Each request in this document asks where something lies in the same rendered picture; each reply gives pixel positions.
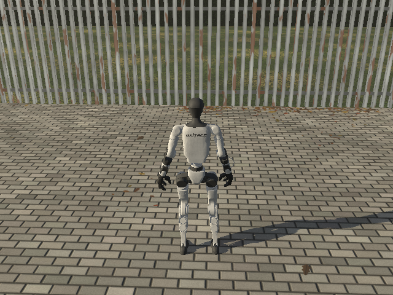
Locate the right robot hand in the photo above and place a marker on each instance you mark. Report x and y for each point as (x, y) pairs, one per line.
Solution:
(228, 177)

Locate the robot left thigh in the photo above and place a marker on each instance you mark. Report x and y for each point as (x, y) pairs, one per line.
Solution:
(182, 189)

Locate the robot left foot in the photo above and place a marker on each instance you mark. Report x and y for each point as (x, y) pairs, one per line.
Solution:
(183, 249)

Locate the left robot forearm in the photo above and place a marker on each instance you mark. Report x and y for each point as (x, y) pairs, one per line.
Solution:
(165, 165)

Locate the robot left upper arm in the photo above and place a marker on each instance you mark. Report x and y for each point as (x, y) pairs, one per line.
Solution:
(176, 131)

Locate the robot right upper arm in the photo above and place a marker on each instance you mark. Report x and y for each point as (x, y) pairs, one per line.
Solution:
(215, 130)

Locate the left robot hand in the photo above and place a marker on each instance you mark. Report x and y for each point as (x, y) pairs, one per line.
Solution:
(160, 181)

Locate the right robot forearm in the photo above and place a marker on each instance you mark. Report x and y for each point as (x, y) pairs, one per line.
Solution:
(225, 163)

